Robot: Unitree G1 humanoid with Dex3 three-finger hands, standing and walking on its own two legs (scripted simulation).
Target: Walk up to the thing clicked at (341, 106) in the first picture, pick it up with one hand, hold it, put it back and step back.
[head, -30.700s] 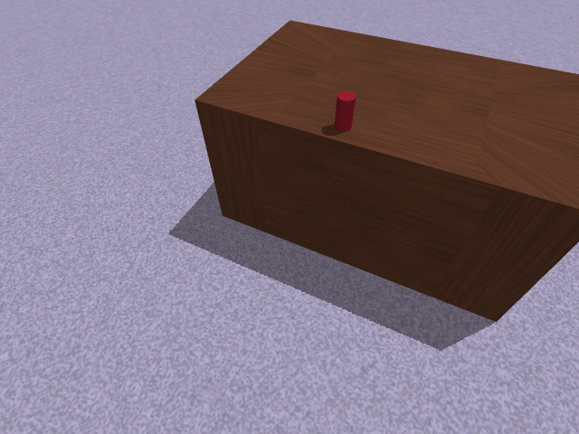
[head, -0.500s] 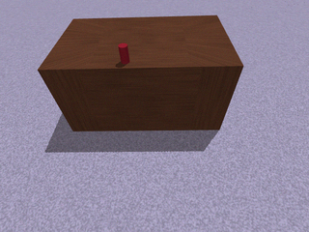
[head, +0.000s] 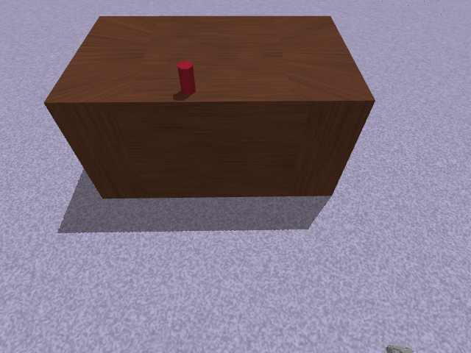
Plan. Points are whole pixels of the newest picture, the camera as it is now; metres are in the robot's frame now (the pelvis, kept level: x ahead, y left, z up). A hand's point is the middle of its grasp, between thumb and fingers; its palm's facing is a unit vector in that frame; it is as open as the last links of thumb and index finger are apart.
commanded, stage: step back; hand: left
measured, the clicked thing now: (186, 78) +1.01 +0.20 -0.12
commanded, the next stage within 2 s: stand in 0.14 s
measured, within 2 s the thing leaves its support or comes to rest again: neither
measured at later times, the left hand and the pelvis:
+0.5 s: hand out of the picture +0.09 +0.24 -0.14, palm faces -0.03 -0.94 -0.34, open 7.3 cm; pelvis -0.01 -0.01 +0.01, yaw +0 degrees
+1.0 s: hand out of the picture +0.05 +0.25 -0.14, palm faces -0.04 -0.94 -0.35, open 7.3 cm; pelvis -0.02 -0.01 +0.01, yaw +0 degrees
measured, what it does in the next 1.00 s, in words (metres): stands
